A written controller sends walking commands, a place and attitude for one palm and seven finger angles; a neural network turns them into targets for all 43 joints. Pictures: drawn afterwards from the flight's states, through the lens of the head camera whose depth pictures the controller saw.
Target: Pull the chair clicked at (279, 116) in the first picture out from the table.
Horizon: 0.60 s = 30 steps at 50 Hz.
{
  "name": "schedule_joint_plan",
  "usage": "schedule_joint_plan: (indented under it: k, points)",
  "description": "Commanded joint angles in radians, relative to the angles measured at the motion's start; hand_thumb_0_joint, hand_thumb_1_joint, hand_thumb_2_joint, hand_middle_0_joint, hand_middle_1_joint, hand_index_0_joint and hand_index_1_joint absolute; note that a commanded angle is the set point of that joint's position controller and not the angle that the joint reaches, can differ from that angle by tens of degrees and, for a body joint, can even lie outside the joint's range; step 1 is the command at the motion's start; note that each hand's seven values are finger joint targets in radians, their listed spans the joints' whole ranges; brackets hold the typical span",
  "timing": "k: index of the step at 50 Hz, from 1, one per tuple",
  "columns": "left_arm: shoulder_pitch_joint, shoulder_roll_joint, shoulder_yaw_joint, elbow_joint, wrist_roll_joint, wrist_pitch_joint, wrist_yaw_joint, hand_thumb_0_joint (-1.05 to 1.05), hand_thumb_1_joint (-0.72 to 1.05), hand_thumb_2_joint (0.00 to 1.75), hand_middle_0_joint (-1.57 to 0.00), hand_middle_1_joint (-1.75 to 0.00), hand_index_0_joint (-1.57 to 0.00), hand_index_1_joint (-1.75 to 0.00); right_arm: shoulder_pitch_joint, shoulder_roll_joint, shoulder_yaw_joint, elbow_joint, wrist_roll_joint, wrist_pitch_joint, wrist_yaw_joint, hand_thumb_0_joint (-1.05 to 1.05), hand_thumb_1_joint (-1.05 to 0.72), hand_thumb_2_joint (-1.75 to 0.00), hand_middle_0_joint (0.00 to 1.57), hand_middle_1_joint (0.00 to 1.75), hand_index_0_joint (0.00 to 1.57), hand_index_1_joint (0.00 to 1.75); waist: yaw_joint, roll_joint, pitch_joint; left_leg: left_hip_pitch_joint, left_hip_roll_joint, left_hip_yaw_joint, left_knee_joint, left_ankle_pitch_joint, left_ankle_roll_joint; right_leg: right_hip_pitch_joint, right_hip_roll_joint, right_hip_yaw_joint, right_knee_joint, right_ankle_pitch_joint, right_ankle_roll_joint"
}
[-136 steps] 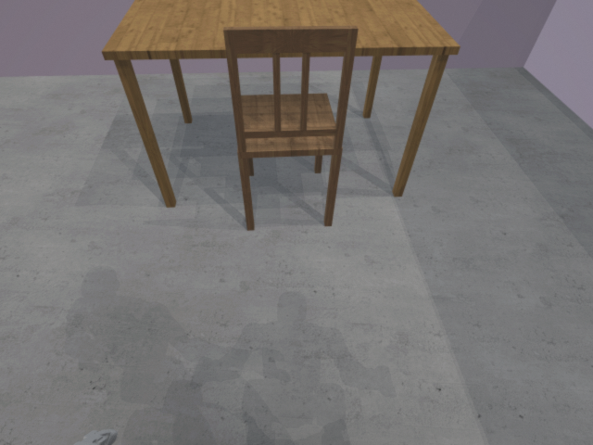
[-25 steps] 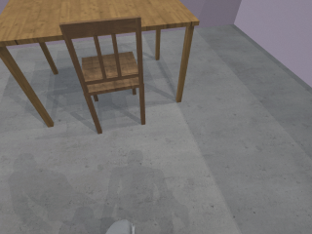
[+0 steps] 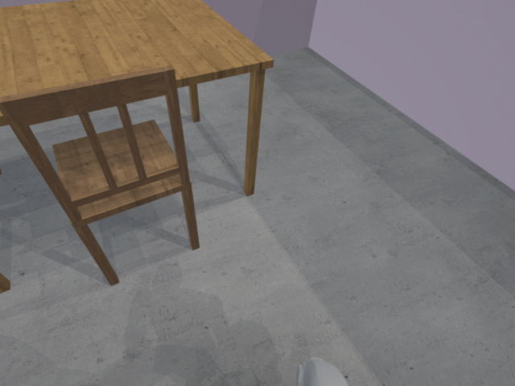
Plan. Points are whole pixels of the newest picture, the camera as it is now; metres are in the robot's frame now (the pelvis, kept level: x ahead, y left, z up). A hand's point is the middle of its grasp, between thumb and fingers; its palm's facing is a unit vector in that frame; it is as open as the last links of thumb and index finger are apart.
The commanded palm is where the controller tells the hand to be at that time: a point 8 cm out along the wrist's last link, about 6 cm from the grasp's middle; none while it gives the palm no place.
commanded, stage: walk to a spot facing it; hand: left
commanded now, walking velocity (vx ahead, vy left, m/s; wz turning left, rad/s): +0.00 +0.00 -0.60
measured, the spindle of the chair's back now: (99, 153) +0.67 +0.47 -0.12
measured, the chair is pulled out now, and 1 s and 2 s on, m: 0.00 0.00 0.00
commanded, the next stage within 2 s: turn to face it in 0.28 s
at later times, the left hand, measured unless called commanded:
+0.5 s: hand (194, 326) +0.26 +0.13 -0.17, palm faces -0.24 -0.95 -0.22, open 7.4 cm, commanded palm none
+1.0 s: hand (145, 355) +0.20 +0.21 -0.17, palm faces +0.04 -0.96 -0.28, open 7.4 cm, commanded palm none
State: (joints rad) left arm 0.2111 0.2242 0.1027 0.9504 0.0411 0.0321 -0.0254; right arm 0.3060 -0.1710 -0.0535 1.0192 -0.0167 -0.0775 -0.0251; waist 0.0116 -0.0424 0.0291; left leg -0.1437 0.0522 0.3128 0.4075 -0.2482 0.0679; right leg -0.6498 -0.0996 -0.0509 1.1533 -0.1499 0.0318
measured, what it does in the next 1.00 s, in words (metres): walks ahead: right foot, then left foot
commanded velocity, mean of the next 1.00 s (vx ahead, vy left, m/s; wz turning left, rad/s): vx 0.00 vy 0.00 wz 0.18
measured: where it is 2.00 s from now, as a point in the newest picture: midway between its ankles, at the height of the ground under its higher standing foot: outside the picture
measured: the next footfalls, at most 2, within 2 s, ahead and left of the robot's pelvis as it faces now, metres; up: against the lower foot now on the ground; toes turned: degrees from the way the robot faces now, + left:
right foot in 0.28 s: +0.18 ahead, -0.14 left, +0.00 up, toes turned -15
left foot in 0.62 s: +0.22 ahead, +0.10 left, +0.00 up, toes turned -6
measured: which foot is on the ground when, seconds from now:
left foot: down 0.00-0.28, up 0.30-0.60, down 0.62-1.00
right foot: up 0.00-0.26, down 0.28-0.64, up 0.66-1.00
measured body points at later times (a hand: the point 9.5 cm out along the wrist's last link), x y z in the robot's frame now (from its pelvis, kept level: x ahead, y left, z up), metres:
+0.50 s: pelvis +0.11 -0.02 -0.02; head +0.13 -0.03 +0.43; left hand +0.27 +0.18 -0.16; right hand +0.11 -0.27 -0.16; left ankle +0.14 +0.13 -0.68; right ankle +0.15 -0.13 -0.74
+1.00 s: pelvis +0.12 +0.00 +0.00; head +0.17 +0.00 +0.44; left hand +0.20 +0.26 -0.15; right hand +0.16 -0.26 -0.15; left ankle +0.18 +0.11 -0.74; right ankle +0.10 -0.14 -0.71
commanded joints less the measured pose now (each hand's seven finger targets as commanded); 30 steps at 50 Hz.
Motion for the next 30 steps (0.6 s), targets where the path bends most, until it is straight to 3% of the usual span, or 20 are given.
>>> schedule_joint_plan:
  k: [1, 6, 8, 10, 11, 12, 13, 14, 15, 16, 18, 20, 23, 26, 28, 29, 30]
  points:
    - [-0.032, -0.016, -0.015, -0.066, -0.006, 0.000, -0.015, 0.00, 0.90, 0.90, -0.20, -0.30, -0.20, -0.30, 0.084, -0.119, -0.012, -0.029, 0.001, -0.010, -0.004, 0.00, -0.90, -0.90, 0.20, 0.30, 0.20, 0.30, -0.018, 0.119, 0.047, 0.062, 0.296, -0.110, -0.144, 0.485, 0.057, -0.041, -0.021, -0.010, -0.145, 0.024, 0.013]
    - [-0.154, -0.009, -0.025, -0.108, -0.012, 0.000, -0.011, 0.00, 0.90, 0.90, -0.20, -0.30, -0.20, -0.30, 0.124, -0.133, -0.019, -0.015, -0.009, 0.019, -0.002, 0.00, -0.90, -0.90, 0.20, 0.30, 0.20, 0.30, -0.062, 0.169, 0.067, 0.101, 0.312, -0.046, -0.066, 0.571, 0.054, 0.043, 0.015, -0.062, -0.327, -0.057, -0.008]
    - [-0.167, -0.004, -0.026, -0.118, -0.013, -0.006, -0.010, 0.00, 0.90, 0.90, -0.20, -0.30, -0.20, -0.30, 0.125, -0.150, -0.026, -0.017, -0.012, 0.028, -0.002, 0.00, -0.90, -0.90, 0.20, 0.30, 0.20, 0.30, -0.064, 0.183, 0.047, 0.144, 0.326, -0.034, -0.015, 0.634, 0.050, 0.083, 0.038, -0.079, -0.390, -0.105, -0.027]
    - [-0.121, 0.020, -0.021, -0.117, -0.011, -0.017, -0.004, 0.00, 0.90, 0.90, -0.20, -0.30, -0.20, -0.30, 0.111, -0.171, -0.035, -0.029, -0.010, 0.035, 0.000, 0.00, -0.90, -0.90, 0.20, 0.30, 0.20, 0.30, -0.035, 0.174, 0.003, 0.160, 0.343, -0.018, 0.101, 0.760, 0.033, 0.185, 0.071, -0.099, -0.450, -0.142, -0.048]
    - [-0.055, 0.039, -0.016, -0.101, -0.010, -0.028, -0.002, 0.00, 0.90, 0.90, -0.20, -0.30, -0.20, -0.30, 0.104, -0.183, -0.039, -0.038, -0.007, 0.038, 0.003, 0.00, -0.90, -0.90, 0.20, 0.30, 0.20, 0.30, -0.002, 0.170, -0.045, 0.145, 0.325, 0.001, 0.223, 0.801, 0.006, 0.295, 0.099, -0.115, -0.523, -0.112, -0.060]
    - [0.053, 0.089, -0.003, -0.076, -0.006, -0.048, 0.003, 0.00, 0.90, 0.90, -0.20, -0.30, -0.20, -0.30, 0.101, -0.184, -0.038, -0.055, 0.002, 0.041, 0.010, 0.00, -0.90, -0.90, 0.20, 0.30, 0.20, 0.30, 0.057, 0.119, -0.118, 0.019, 0.305, 0.008, 0.449, 0.707, -0.044, 0.526, 0.079, -0.078, -0.650, 0.034, -0.083]
    - [0.159, 0.212, 0.022, -0.055, -0.007, -0.064, 0.016, 0.00, 0.90, 0.90, -0.20, -0.30, -0.20, -0.30, 0.122, -0.127, -0.025, -0.093, 0.017, 0.044, 0.019, 0.00, -0.90, -0.90, 0.20, 0.30, 0.20, 0.30, 0.088, -0.133, -0.257, -0.312, 0.159, 0.016, 0.757, 0.035, -0.114, 0.855, -0.190, 0.296, -0.646, 0.512, -0.202]
    - [0.198, 0.277, 0.031, -0.044, -0.036, -0.059, 0.030, 0.00, 0.90, 0.90, -0.20, -0.30, -0.20, -0.30, 0.068, -0.102, -0.019, -0.128, 0.017, 0.049, 0.006, 0.00, -0.90, -0.90, 0.20, 0.30, 0.20, 0.30, 0.089, -0.168, -0.287, -0.474, 0.057, -0.123, 1.017, -0.422, -0.149, 0.861, -0.372, 0.495, -0.663, 0.966, -0.324]
    - [0.179, 0.243, 0.027, -0.057, -0.041, -0.045, 0.043, 0.00, 0.90, 0.90, -0.20, -0.30, -0.20, -0.30, 0.002, -0.103, -0.016, -0.143, 0.011, 0.055, -0.004, 0.00, -0.90, -0.90, 0.20, 0.30, 0.20, 0.30, 0.094, -0.057, -0.262, -0.463, 0.086, -0.266, 0.984, -0.353, -0.135, 0.774, -0.302, 0.405, -0.676, 0.860, -0.308]
    - [0.097, 0.229, 0.021, -0.073, -0.039, -0.037, 0.045, 0.00, 0.90, 0.90, -0.20, -0.30, -0.20, -0.30, -0.024, -0.101, -0.017, -0.150, 0.010, 0.063, -0.003, 0.00, -0.90, -0.90, 0.20, 0.30, 0.20, 0.30, 0.059, -0.081, -0.204, -0.472, 0.109, -0.277, 0.970, -0.301, -0.138, 0.697, -0.270, 0.399, -0.706, 0.661, -0.295]
    - [-0.042, 0.162, 0.002, -0.109, -0.033, -0.030, 0.051, 0.00, 0.90, 0.90, -0.20, -0.30, -0.20, -0.30, -0.021, -0.102, -0.017, -0.127, -0.003, 0.095, -0.002, 0.00, -0.90, -0.90, 0.20, 0.30, 0.20, 0.30, -0.013, -0.028, -0.090, -0.388, 0.124, -0.280, 0.871, -0.201, -0.151, 0.441, -0.189, 0.279, -0.789, 0.408, -0.231]
    - [-0.099, 0.140, -0.005, -0.119, -0.020, -0.032, 0.055, 0.00, 0.90, 0.90, -0.20, -0.30, -0.20, -0.30, 0.064, -0.081, -0.009, -0.089, -0.008, 0.111, 0.000, 0.00, -0.90, -0.90, 0.20, 0.30, 0.20, 0.30, -0.063, -0.048, -0.108, -0.313, 0.100, -0.265, 0.790, -0.162, -0.147, 0.353, -0.145, 0.202, -0.814, 0.277, -0.207]
    - [-0.080, 0.116, -0.016, -0.097, -0.014, -0.028, 0.053, 0.00, 0.90, 0.90, -0.20, -0.30, -0.20, -0.30, 0.061, -0.067, 0.002, -0.072, -0.008, 0.112, 0.006, 0.00, -0.90, -0.90, 0.20, 0.30, 0.20, 0.30, -0.054, -0.074, -0.094, -0.258, 0.062, -0.247, 0.660, -0.139, -0.123, 0.303, -0.117, 0.181, -0.854, 0.053, -0.198]
    - [-0.053, 0.101, -0.027, -0.067, -0.010, -0.030, 0.053, 0.00, 0.90, 0.90, -0.20, -0.30, -0.20, -0.30, 0.035, -0.043, 0.016, -0.069, -0.001, 0.091, 0.013, 0.00, -0.90, -0.90, 0.20, 0.30, 0.20, 0.30, -0.033, -0.104, -0.078, -0.182, 0.030, -0.240, 0.409, -0.148, -0.104, 0.330, -0.104, 0.146, -0.856, -0.070, -0.185]
    - [-0.038, 0.093, -0.035, -0.046, -0.023, -0.027, 0.052, 0.00, 0.90, 0.90, -0.20, -0.30, -0.20, -0.30, 0.037, -0.046, 0.022, -0.053, 0.001, 0.082, 0.013, 0.00, -0.90, -0.90, 0.20, 0.30, 0.20, 0.30, -0.034, -0.091, -0.052, -0.071, 0.009, -0.231, 0.190, -0.039, -0.101, 0.309, -0.082, 0.100, -0.825, -0.164, -0.137]
    - [-0.031, 0.082, -0.039, -0.037, -0.028, -0.022, 0.052, 0.00, 0.90, 0.90, -0.20, -0.30, -0.20, -0.30, 0.045, -0.060, 0.020, -0.045, 0.003, 0.078, 0.017, 0.00, -0.90, -0.90, 0.20, 0.30, 0.20, 0.30, -0.037, -0.041, -0.035, -0.019, 0.023, -0.258, 0.087, 0.021, -0.099, 0.277, -0.077, 0.075, -0.766, -0.196, -0.101]
    - [-0.004, 0.048, -0.041, -0.043, -0.033, -0.013, 0.050, 0.00, 0.90, 0.90, -0.20, -0.30, -0.20, -0.30, 0.042, -0.114, 0.012, -0.054, -0.003, 0.074, 0.018, 0.00, -0.90, -0.90, 0.20, 0.30, 0.20, 0.30, -0.025, 0.127, 0.005, -0.061, 0.110, -0.410, -0.012, 0.035, -0.065, 0.237, -0.022, 0.029, -0.664, -0.246, -0.054]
